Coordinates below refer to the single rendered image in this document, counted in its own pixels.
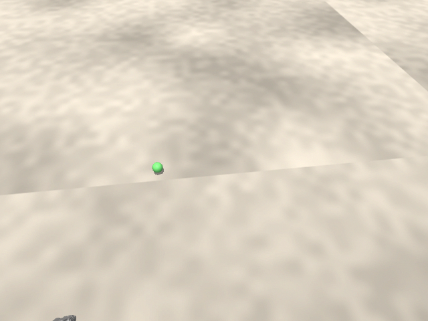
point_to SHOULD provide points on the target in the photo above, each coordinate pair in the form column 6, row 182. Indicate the ball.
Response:
column 157, row 167

